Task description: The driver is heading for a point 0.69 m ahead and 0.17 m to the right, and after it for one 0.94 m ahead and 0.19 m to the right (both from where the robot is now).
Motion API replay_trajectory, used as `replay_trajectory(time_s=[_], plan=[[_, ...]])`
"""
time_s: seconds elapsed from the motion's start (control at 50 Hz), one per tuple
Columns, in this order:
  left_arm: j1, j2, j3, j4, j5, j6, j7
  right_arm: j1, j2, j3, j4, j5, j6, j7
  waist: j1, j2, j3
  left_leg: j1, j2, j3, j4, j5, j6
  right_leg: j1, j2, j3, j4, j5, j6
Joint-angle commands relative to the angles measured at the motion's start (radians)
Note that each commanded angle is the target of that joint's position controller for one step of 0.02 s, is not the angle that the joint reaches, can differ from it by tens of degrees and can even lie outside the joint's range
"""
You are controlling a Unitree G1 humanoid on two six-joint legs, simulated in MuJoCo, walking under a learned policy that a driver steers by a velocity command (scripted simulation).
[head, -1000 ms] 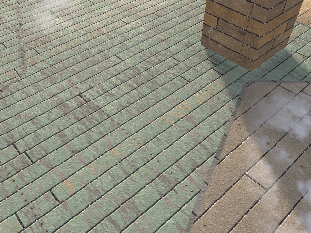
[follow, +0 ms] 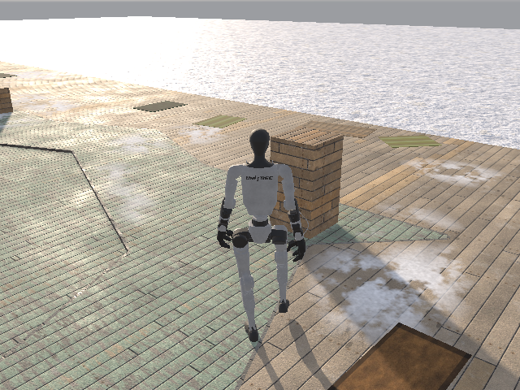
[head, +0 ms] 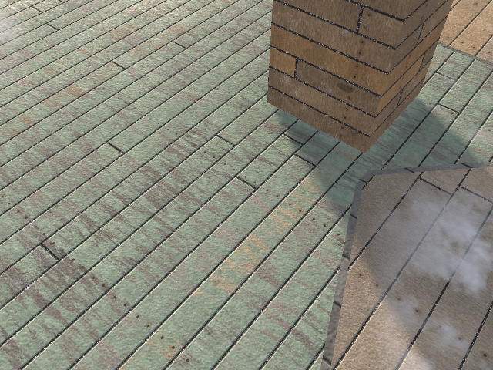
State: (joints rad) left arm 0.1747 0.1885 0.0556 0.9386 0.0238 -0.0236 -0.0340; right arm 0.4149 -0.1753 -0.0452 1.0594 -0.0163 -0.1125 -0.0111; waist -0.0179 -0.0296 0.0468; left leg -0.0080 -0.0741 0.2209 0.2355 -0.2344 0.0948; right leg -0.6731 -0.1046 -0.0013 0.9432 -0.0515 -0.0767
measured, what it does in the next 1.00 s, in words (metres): walks ahead, turning right: right foot, then left foot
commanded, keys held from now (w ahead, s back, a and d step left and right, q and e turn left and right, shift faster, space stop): w+e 0.56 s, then w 0.24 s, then no key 0.20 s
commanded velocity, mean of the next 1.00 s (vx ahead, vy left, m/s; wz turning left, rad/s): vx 0.46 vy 0.00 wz -0.42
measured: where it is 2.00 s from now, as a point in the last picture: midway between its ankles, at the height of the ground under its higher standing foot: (293, 331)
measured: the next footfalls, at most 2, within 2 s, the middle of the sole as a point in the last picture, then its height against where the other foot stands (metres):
right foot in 0.22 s outside the picture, level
left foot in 0.76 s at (264, 316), level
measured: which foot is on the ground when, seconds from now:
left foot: down 0.00-0.24, up 0.26-0.74, down 0.76-1.00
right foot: up 0.00-0.20, down 0.22-0.78, up 0.80-1.00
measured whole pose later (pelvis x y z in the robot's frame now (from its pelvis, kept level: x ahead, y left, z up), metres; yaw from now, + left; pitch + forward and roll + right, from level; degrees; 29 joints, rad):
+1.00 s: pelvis +0.55 -0.08 +0.00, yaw -25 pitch +0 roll +0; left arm 0.23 0.26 0.05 0.85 0.03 -0.04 -0.01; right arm 0.30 -0.22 -0.03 0.88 -0.01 -0.09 0.01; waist -0.01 -0.05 0.07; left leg -0.19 -0.04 0.07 0.33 -0.15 0.07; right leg -0.52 0.03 0.07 1.04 -0.32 -0.03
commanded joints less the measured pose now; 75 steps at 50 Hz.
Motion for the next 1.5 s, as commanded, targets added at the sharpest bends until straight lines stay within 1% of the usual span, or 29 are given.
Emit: replay_trajectory(time_s=[0.02, 0.12, 0.16, 0.2, 0.22, 0.24, 0.26, 0.28, 0.32, 0.38, 0.5, 0.64, 0.7, 0.74, 0.76, 0.78, 0.8, 0.82, 0.84, 0.86, 0.92, 0.98, 1.14, 1.2, 1.24, 1.26, 1.28, 1.34, 1.5], plan=[[-0.096, 0.004, -0.01, -0.077, -0.004, -0.009, -0.01, 0.035, -0.093, -0.008, -0.04, 0.004, -0.015, -0.01, -0.005, 0.085, 0.073, -0.073, 0.262, -0.063, -0.105, 0.45, 0.012, 0.026, 0.026, -0.078, -0.161, 0.095, 0.004], [-0.17, 0.019, -0.009, -0.12, 0.005, -0.013, -0.012, 0.098, -0.129, -0.011, -0.018, 0.0, 0.0, -0.031, -0.014, 0.104, 0.051, 0.117, 0.309, 0.007, 0.015, 0.82, 0.002, 0.083, 0.098, -0.17, -0.314, -0.001, -0.047], [-0.093, 0.045, 0.005, -0.103, 0.008, -0.01, -0.006, 0.08, -0.158, -0.02, -0.022, -0.004, 0.011, -0.042, 0.033, 0.145, 0.0, 0.161, 0.328, 0.033, 0.156, 1.085, -0.004, 0.178, 0.156, -0.197, -0.314, -0.11, -0.091], [0.082, 0.094, 0.03, -0.052, 0.013, -0.014, -0.001, 0.046, -0.187, -0.031, -0.044, -0.009, 0.027, -0.038, 0.111, 0.16, -0.096, 0.13, 0.341, 0.036, 0.44, 1.077, 0.01, 0.371, 0.205, -0.18, -0.376, -0.184, -0.144], [0.211, 0.135, 0.052, -0.015, 0.023, -0.021, 0.007, 0.012, -0.195, -0.035, -0.065, -0.003, 0.029, -0.028, 0.186, 0.112, -0.154, -0.004, 0.323, 0.05, 0.687, 0.874, -0.008, 0.571, 0.181, -0.111, -0.48, -0.164, -0.182], [0.252, 0.244, 0.088, -0.028, 0.027, -0.015, 0.019, 0.008, -0.131, -0.026, -0.131, 0.022, 0.02, -0.017, 0.18, -0.102, -0.261, -0.365, 0.196, 0.062, 1.088, 0.243, -0.057, 0.867, -0.098, 0.303, -0.502, -0.179, -0.289], [0.217, 0.299, 0.092, -0.048, 0.015, -0.005, 0.014, -0.012, -0.126, -0.024, -0.196, 0.023, 0.011, 0.001, 0.117, -0.114, -0.322, -0.653, 0.027, -0.147, 1.311, -0.299, -0.078, 0.982, -0.27, 0.751, -0.641, -0.094, -0.42], [0.195, 0.261, 0.083, -0.039, -0.002, 0.001, 0.022, -0.14, -0.144, -0.026, -0.217, 0.009, 0.0, 0.008, 0.128, 0.026, -0.194, -0.759, 0.109, -0.257, 1.276, -0.192, -0.067, 0.899, -0.226, 0.596, -0.67, -0.124, -0.371], [0.116, 0.163, 0.055, -0.033, -0.011, -0.014, 0.028, -0.146, -0.139, -0.026, -0.219, 0.005, -0.007, 0.008, 0.038, 0.115, -0.016, -0.682, 0.183, -0.254, 1.065, -0.081, -0.066, 0.649, -0.126, 0.38, -0.698, 0.098, -0.245], [0.094, 0.151, 0.043, -0.046, -0.028, -0.042, 0.036, -0.093, -0.119, -0.022, -0.222, -0.036, 0.051, 0.016, -0.02, 0.045, -0.034, -0.563, 0.2, -0.244, 0.952, -0.073, -0.114, 0.522, -0.047, 0.275, -0.723, 0.231, -0.232], [0.235, 0.196, 0.049, -0.042, -0.025, -0.048, 0.031, -0.329, -0.127, -0.018, -0.322, -0.028, 0.077, 0.03, 0.052, -0.018, -0.012, -0.69, 0.182, -0.207, 0.696, 0.12, -0.152, 0.572, 0.009, 0.258, -0.731, 0.276, -0.169], [0.328, 0.194, 0.041, -0.046, -0.012, -0.047, 0.044, -0.525, -0.124, 0.004, -0.408, -0.018, 0.059, 0.045, 0.122, -0.049, 0.005, -0.686, 0.123, -0.194, 0.411, 0.228, -0.11, 0.729, -0.019, 0.287, -0.69, 0.326, -0.148], [0.284, 0.219, 0.041, -0.054, -0.008, -0.056, 0.053, -0.44, -0.154, -0.003, -0.399, -0.013, 0.046, 0.041, 0.063, -0.063, -0.002, -0.493, 0.094, -0.199, 0.303, 0.184, -0.056, 0.72, -0.05, 0.285, -0.645, 0.452, -0.101], [0.25, 0.245, 0.045, -0.055, -0.002, -0.062, 0.047, -0.22, -0.198, -0.025, -0.33, -0.008, 0.034, 0.021, -0.037, -0.037, -0.103, -0.233, 0.035, -0.17, 0.236, 0.132, -0.017, 0.716, -0.005, 0.236, -0.408, 0.666, -0.068], [0.252, 0.223, 0.038, -0.063, -0.005, -0.065, 0.041, -0.077, -0.231, -0.037, -0.299, -0.021, 0.024, 0.008, -0.097, 0.001, -0.197, -0.014, 0.122, -0.247, 0.229, 0.117, 0.013, 0.6, 0.043, 0.206, -0.194, 0.504, -0.054], [0.384, 0.116, 0.015, -0.084, -0.038, -0.064, 0.036, 0.03, -0.341, -0.061, -0.298, -0.049, 0.021, 0.0, -0.062, 0.211, -0.368, 0.288, 0.416, -0.659, 0.228, 0.027, 0.123, 0.334, 0.165, 0.131, 0.166, 0.009, -0.013], [0.426, 0.149, 0.018, -0.065, -0.035, -0.061, 0.037, 0.017, -0.325, -0.066, -0.276, -0.029, 0.04, 0.014, -0.041, 0.29, -0.389, 0.296, 0.506, -1.0, 0.053, -0.059, 0.193, 0.155, 0.245, 0.111, 0.337, -0.467, -0.006], [0.341, 0.18, 0.022, -0.066, -0.01, -0.051, 0.042, -0.102, -0.245, -0.047, -0.3, -0.011, 0.044, 0.019, -0.003, 0.132, -0.178, 0.11, 0.475, -0.882, 0.029, -0.074, 0.18, 0.092, 0.178, 0.134, 0.392, -0.388, -0.006], [0.256, 0.171, 0.018, -0.08, -0.002, -0.05, 0.037, -0.176, -0.175, -0.028, -0.311, -0.004, 0.039, 0.022, 0.004, 0.036, -0.081, -0.025, 0.43, -0.712, 0.031, 0.113, 0.161, 0.112, 0.145, 0.129, 0.341, -0.321, 0.0], [0.224, 0.15, 0.015, -0.088, -0.003, -0.045, 0.034, -0.188, -0.149, -0.017, -0.298, -0.007, 0.032, 0.022, 0.019, 0.034, -0.043, -0.099, 0.379, -0.578, 0.023, 0.336, 0.134, 0.147, 0.121, 0.118, 0.289, -0.306, 0.005], [0.259, 0.124, 0.009, -0.074, 0.012, -0.016, 0.028, -0.139, -0.136, -0.003, -0.247, 0.005, 0.004, 0.025, 0.055, 0.115, -0.069, -0.161, 0.31, -0.37, 0.039, 0.822, 0.112, 0.241, 0.124, 0.087, 0.201, -0.306, 0.034], [0.228, 0.11, 0.003, -0.077, 0.008, -0.005, 0.024, -0.123, -0.163, -0.003, -0.223, 0.005, 0.0, 0.022, 0.071, 0.128, -0.097, -0.144, 0.286, -0.286, 0.037, 0.932, 0.113, 0.226, 0.124, 0.051, 0.095, -0.243, 0.055], [0.036, 0.078, -0.032, -0.083, -0.004, 0.003, 0.038, -0.066, -0.161, 0.012, -0.164, 0.004, 0.039, 0.01, 0.012, 0.142, -0.097, -0.119, 0.268, -0.251, 0.091, 0.789, 0.077, 0.354, 0.105, -0.026, -0.301, -0.115, 0.059], [0.06, 0.081, -0.035, -0.056, 0.002, -0.015, 0.052, -0.084, -0.157, 0.014, -0.154, 0.011, 0.054, 0.001, 0.041, 0.098, -0.062, -0.153, 0.257, -0.289, 0.155, 0.551, 0.037, 0.499, 0.093, -0.009, -0.555, 0.001, 0.032], [0.11, 0.185, -0.018, -0.038, 0.011, -0.03, 0.066, 0.019, -0.112, 0.024, -0.154, -0.002, 0.056, -0.001, -0.013, -0.054, -0.12, -0.258, 0.174, -0.255, 0.221, 0.067, -0.025, 0.708, -0.137, 0.203, -0.534, 0.458, -0.016], [0.072, 0.147, -0.028, -0.024, -0.016, -0.02, 0.063, 0.093, -0.054, 0.038, -0.107, 0.017, 0.072, -0.007, -0.032, -0.116, -0.127, -0.234, 0.123, -0.223, 0.195, -0.138, -0.041, 0.654, -0.186, 0.24, -0.536, 0.461, -0.106], [0.041, 0.103, -0.038, -0.027, -0.022, -0.014, 0.057, 0.056, -0.093, 0.032, -0.091, 0.011, 0.088, -0.016, -0.017, -0.083, -0.081, -0.187, 0.12, -0.227, 0.152, -0.125, -0.052, 0.568, -0.148, 0.242, -0.568, 0.316, -0.096], [0.009, 0.098, -0.042, -0.005, -0.016, -0.009, 0.059, -0.038, -0.127, 0.021, -0.087, 0.006, 0.105, -0.012, -0.003, -0.06, -0.012, -0.135, 0.139, -0.254, 0.102, 0.023, -0.053, 0.495, -0.022, 0.146, -0.598, 0.127, -0.016], [0.029, 0.112, -0.032, 0.072, -0.021, -0.009, 0.072, -0.069, -0.103, 0.03, -0.028, 0.011, 0.106, -0.023, 0.012, 0.025, -0.024, -0.129, 0.163, -0.274, 0.086, 0.105, -0.055, 0.596, -0.008, 0.104, -0.58, 0.202, -0.008]])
